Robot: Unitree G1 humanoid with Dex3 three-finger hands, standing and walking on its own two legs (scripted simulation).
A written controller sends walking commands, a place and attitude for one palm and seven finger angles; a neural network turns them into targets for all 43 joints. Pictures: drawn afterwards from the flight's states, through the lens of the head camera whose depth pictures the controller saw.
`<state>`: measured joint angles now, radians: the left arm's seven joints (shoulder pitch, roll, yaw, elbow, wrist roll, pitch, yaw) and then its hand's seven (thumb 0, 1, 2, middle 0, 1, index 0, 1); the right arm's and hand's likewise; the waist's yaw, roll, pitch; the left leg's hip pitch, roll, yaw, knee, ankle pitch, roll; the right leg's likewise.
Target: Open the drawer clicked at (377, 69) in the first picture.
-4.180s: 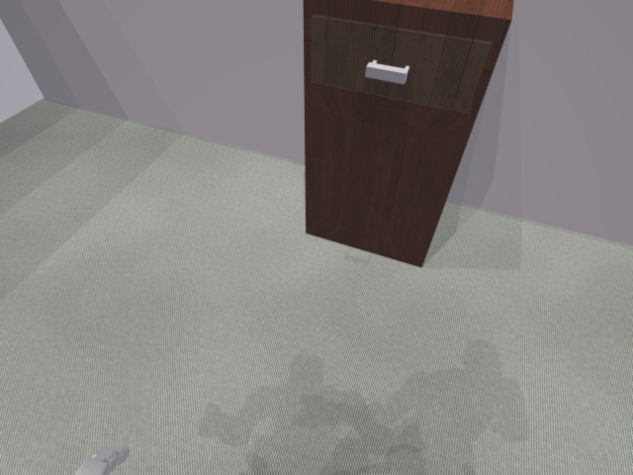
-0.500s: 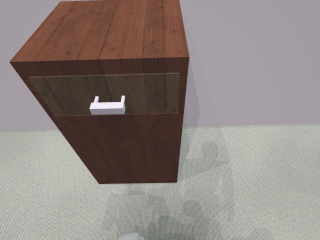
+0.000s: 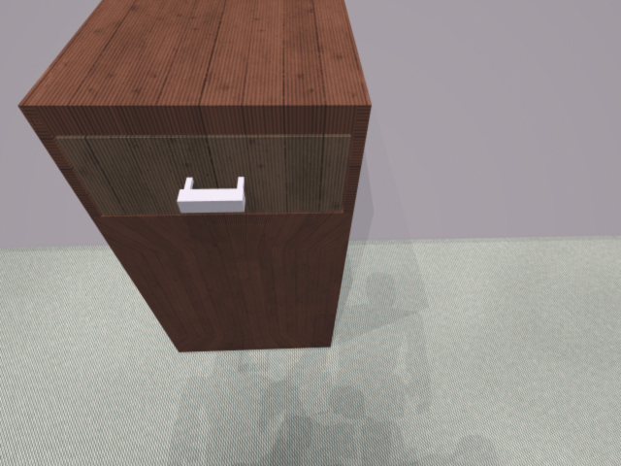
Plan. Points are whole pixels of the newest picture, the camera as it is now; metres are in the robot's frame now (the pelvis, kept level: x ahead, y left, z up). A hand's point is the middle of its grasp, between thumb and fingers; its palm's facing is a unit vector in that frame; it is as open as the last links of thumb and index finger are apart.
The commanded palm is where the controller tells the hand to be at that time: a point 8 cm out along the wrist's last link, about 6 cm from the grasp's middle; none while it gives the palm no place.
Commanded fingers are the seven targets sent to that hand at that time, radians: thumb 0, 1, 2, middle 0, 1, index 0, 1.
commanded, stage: come to a stop and stand still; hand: left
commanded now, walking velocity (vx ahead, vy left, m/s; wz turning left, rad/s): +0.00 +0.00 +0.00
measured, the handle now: (213, 191) +0.53 +0.20 +0.01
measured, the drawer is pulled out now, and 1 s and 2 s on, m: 0.00 0.00 0.00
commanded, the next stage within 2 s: look again from close up in 1.26 s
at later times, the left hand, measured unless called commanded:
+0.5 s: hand out of the picture -0.03 +0.10 -0.18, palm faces +0.06 -0.99 -0.14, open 7.3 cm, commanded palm none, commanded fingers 0.00 0.90 0.90 -0.20 -0.30 -0.20 -0.30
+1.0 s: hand out of the picture +0.00 +0.13 -0.18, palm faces +0.06 -0.98 -0.18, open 7.4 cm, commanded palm none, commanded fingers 0.00 0.90 0.90 -0.20 -0.30 -0.20 -0.30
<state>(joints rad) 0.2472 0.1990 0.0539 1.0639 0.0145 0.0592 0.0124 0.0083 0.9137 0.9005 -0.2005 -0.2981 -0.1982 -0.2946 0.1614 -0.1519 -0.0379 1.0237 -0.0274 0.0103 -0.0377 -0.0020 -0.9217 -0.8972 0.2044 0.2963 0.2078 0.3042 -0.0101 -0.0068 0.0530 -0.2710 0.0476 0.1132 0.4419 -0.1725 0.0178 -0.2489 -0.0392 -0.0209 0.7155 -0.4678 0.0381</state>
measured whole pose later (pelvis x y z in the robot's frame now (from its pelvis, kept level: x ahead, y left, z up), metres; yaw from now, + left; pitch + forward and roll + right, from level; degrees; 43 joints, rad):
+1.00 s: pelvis +0.03 -0.03 +0.00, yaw +1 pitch -1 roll +1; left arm 0.32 0.12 0.01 1.14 0.01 -0.01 0.04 0.01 0.91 0.90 -0.20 -0.30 -0.20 -0.29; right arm 0.25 -0.15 -0.01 1.16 -0.01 -0.01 -0.05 0.01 -0.93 -0.90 0.20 0.30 0.20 0.30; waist 0.00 0.00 0.03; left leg -0.20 0.06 0.08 0.42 -0.20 -0.04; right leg -0.04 -0.01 -0.06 0.39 -0.33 -0.01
